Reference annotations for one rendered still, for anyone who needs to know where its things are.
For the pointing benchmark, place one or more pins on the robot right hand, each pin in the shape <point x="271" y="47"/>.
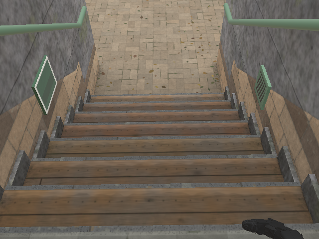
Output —
<point x="271" y="228"/>

